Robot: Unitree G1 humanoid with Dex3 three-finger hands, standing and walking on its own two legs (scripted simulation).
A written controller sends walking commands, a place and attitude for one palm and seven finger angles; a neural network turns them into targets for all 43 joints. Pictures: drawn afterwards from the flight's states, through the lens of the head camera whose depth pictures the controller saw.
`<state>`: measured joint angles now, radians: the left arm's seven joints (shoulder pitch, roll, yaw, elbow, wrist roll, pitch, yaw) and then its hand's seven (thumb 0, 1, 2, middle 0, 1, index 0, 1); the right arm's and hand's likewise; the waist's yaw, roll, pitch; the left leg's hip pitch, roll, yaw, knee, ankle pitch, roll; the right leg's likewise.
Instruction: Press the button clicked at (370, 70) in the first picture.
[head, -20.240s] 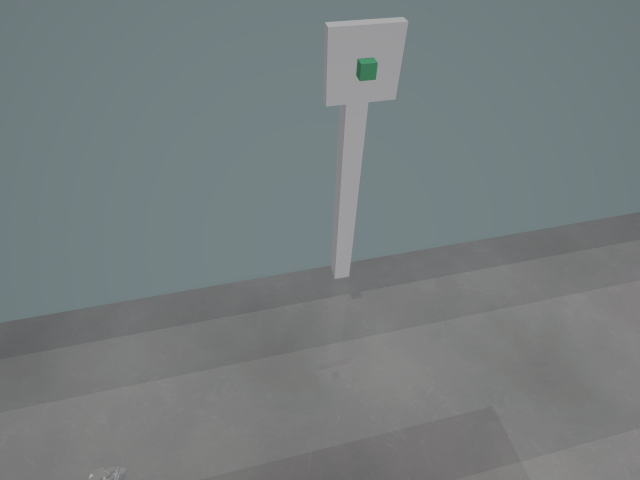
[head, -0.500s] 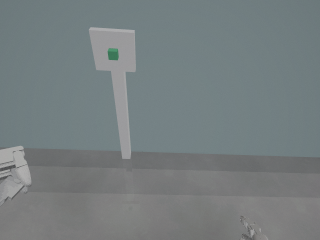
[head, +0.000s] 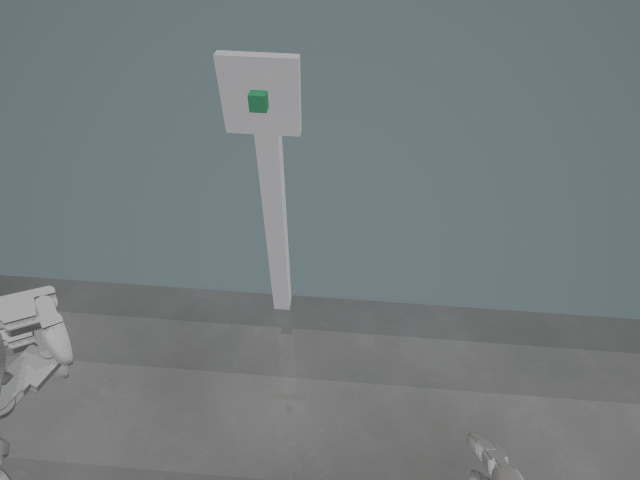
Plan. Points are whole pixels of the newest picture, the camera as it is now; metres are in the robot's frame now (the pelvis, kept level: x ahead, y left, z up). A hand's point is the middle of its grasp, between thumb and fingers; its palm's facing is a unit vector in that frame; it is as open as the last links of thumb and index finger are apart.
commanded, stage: let the arm hang, fingers relaxed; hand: left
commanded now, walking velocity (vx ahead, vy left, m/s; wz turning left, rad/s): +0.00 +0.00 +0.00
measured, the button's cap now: (258, 100) +0.85 +0.18 +0.09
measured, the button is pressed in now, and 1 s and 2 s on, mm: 0 0 0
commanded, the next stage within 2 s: stand and wait in 1.16 s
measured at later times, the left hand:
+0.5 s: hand out of the picture -0.02 +0.20 -0.16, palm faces +0.09 -0.96 -0.25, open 4.2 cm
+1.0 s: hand out of the picture +0.00 +0.19 -0.16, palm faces +0.09 -0.97 -0.21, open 7.3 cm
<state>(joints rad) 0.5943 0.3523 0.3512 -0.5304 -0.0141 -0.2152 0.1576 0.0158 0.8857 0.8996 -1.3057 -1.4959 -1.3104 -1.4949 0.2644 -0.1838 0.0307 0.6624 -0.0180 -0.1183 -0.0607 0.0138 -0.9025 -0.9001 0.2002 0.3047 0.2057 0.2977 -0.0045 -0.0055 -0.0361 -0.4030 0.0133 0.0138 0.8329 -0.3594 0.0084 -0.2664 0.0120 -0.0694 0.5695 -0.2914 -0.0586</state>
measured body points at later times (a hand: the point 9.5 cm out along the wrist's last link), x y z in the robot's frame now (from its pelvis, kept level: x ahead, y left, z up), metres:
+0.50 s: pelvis -0.01 +0.00 +0.01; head +0.01 +0.00 +0.46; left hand -0.02 +0.25 -0.14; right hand +0.01 -0.24 -0.15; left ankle +0.02 +0.13 -0.73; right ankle +0.01 -0.09 -0.73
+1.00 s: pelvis -0.01 +0.01 +0.01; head -0.01 +0.00 +0.46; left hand +0.00 +0.24 -0.14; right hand +0.00 -0.20 -0.15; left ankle +0.02 +0.13 -0.73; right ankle +0.01 -0.09 -0.73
